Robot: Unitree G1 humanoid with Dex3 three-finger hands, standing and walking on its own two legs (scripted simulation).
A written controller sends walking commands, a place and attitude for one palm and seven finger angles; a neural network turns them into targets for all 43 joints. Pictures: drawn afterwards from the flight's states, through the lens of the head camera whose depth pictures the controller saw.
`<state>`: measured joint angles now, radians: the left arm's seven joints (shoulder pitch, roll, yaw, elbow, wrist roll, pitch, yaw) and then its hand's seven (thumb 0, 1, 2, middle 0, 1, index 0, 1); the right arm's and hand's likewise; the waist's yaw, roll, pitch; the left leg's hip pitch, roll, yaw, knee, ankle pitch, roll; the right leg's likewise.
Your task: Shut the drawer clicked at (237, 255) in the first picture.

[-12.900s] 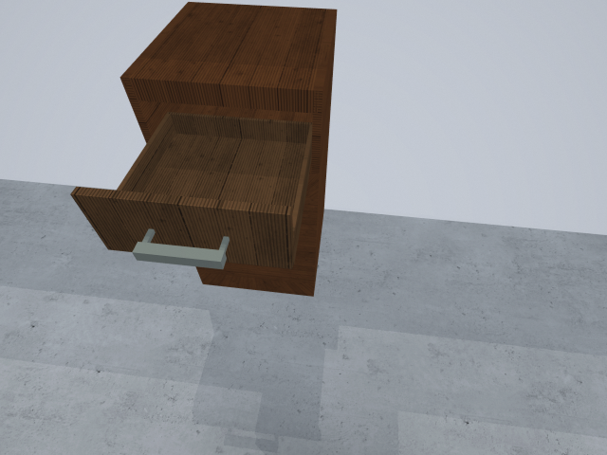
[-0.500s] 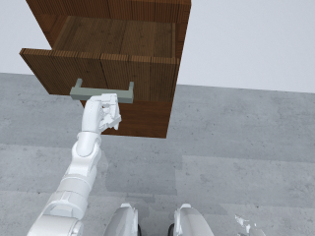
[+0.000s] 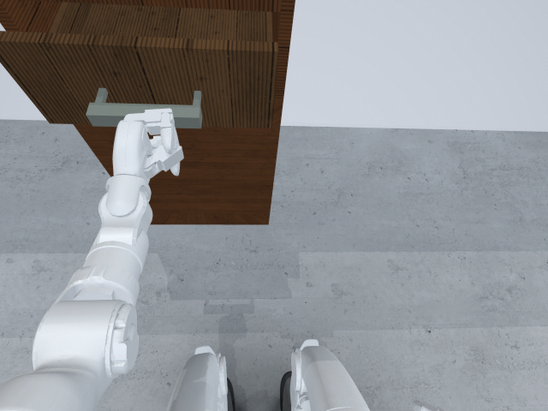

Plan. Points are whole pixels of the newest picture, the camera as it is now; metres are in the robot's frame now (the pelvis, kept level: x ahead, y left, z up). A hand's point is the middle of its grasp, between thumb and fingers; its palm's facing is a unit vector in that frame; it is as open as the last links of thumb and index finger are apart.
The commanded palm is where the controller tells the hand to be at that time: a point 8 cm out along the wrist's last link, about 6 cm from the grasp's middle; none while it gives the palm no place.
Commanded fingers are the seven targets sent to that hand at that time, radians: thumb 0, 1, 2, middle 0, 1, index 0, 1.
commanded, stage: push the drawer shut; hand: left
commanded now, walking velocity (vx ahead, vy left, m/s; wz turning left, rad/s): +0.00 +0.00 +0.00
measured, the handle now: (148, 105) +0.56 +0.16 +0.05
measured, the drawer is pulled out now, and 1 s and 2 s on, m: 0.08 0.00 0.00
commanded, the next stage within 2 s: pull the fist back off the drawer in 1.02 s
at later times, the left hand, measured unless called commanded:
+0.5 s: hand (177, 122) +0.53 +0.11 +0.05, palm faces -0.06 -1.00 -0.05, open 3.1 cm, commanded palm +0.53 +0.16 +0.05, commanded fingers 0.00 0.90 0.90 -1.40 -1.60 -1.40 -1.60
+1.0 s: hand (173, 103) +0.57 +0.12 +0.04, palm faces -0.06 -1.00 -0.05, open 3.0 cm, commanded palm +0.60 +0.14 +0.05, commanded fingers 0.00 0.90 0.90 -1.40 -1.60 -1.40 -1.60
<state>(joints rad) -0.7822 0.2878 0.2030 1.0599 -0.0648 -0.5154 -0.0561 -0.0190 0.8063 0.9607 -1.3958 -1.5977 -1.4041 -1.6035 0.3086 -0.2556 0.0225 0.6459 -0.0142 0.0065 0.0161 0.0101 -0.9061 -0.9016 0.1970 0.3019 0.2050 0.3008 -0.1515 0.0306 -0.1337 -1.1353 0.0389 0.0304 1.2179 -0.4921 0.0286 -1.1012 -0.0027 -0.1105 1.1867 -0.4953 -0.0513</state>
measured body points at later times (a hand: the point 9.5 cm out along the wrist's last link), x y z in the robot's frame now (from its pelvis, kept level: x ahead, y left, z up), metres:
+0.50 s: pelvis +0.00 +0.01 -0.01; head +0.15 +0.02 +0.41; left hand +0.53 +0.17 +0.05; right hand +0.00 -0.25 -0.12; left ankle +0.04 +0.10 -0.63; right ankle +0.03 -0.09 -0.63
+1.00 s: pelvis -0.01 +0.02 -0.02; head +0.17 +0.05 +0.39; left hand +0.57 +0.18 +0.05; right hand -0.05 -0.24 -0.12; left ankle +0.04 +0.10 -0.63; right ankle +0.03 -0.09 -0.63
